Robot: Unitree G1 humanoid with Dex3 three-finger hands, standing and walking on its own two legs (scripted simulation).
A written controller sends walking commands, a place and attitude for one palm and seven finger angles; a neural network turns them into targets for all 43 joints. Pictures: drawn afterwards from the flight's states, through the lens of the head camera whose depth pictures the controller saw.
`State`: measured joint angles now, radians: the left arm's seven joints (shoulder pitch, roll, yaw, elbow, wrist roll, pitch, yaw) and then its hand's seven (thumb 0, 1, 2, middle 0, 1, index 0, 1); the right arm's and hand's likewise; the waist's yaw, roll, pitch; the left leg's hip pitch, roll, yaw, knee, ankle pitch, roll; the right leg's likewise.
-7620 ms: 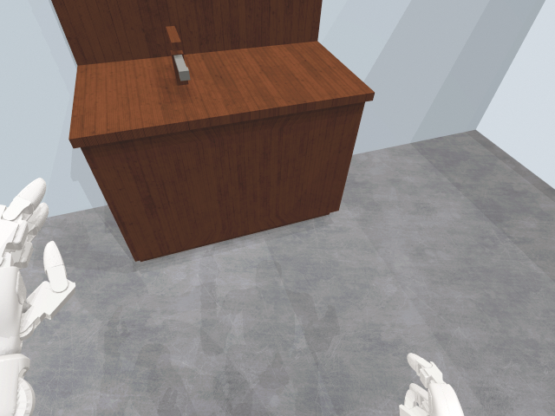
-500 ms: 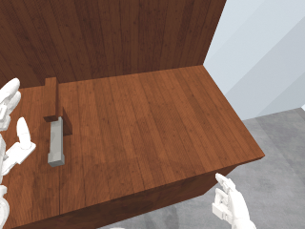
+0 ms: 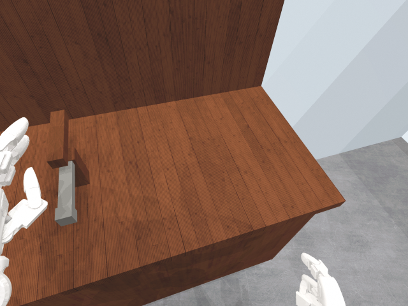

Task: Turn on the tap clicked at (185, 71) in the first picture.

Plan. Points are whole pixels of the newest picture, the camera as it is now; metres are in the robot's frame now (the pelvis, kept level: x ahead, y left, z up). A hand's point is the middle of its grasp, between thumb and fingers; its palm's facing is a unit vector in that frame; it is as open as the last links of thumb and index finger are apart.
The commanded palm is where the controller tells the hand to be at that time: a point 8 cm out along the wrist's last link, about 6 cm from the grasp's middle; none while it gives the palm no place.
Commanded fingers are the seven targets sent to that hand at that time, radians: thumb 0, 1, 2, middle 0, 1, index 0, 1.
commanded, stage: shuffle to correct the standing spot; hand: left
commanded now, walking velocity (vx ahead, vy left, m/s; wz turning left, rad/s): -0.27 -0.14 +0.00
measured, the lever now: (66, 215) +0.26 +0.28 +0.03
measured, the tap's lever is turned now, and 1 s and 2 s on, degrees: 0 0 0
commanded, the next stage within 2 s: come to a stop and stand still in 1.02 s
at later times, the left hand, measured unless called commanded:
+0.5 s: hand (59, 228) +0.19 +0.20 +0.16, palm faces +0.29 -0.81 -0.51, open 7.4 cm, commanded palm +0.13 +0.25 +0.18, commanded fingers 0.00 0.90 0.90 -0.20 -0.30 -0.20 -0.30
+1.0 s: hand (63, 276) +0.13 +0.18 +0.17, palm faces +0.32 -0.84 -0.44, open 7.4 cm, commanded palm +0.07 +0.21 +0.18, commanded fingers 0.00 0.90 0.90 -0.20 -0.30 -0.20 -0.30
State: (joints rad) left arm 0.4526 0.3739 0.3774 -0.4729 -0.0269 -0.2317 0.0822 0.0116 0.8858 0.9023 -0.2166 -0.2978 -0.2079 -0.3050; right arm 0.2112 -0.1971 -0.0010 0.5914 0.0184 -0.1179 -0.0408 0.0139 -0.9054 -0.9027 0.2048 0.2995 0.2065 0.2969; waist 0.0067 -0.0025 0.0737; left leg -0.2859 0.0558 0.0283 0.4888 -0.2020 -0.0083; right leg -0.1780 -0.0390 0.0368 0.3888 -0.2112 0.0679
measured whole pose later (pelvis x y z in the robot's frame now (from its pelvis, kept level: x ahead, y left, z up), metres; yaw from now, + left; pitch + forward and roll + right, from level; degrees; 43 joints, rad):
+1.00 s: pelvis -0.11 -0.06 -0.01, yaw -3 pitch -1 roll -1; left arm 0.42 0.44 0.50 -0.60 -0.05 -0.30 0.06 0.01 0.88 0.90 -0.22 -0.30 -0.21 -0.31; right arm 0.19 -0.12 -0.02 0.61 -0.04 -0.17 -0.01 0.01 -0.91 -0.90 0.20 0.30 0.21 0.30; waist 0.01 -0.09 0.17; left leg -0.35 0.05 0.05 0.62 -0.24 0.00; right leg -0.52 0.06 0.04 1.01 -0.41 0.00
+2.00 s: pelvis -0.24 -0.06 -0.03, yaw -1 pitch -2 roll +1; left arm 0.37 0.38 0.43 -0.51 -0.03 -0.22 0.11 0.01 0.89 0.90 -0.22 -0.30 -0.21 -0.30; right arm 0.24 -0.15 -0.01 0.61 0.02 -0.12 0.02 0.01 -0.91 -0.90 0.20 0.30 0.20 0.30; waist -0.03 -0.06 0.04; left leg -0.31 -0.01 -0.01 0.73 -0.39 0.01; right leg -0.59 0.07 0.00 1.28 -0.39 -0.03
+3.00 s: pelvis -0.21 -0.08 +0.00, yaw -1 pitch +0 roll -1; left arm 0.46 0.37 0.34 -0.48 -0.06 -0.15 0.16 0.01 0.89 0.90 -0.22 -0.30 -0.21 -0.30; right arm 0.19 -0.20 0.03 0.58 0.02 -0.06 -0.03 0.01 -0.91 -0.90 0.21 0.30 0.21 0.30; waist 0.01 0.01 0.02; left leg -0.20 0.01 -0.01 0.47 -0.26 0.00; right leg -0.16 0.05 -0.06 0.40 -0.25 -0.05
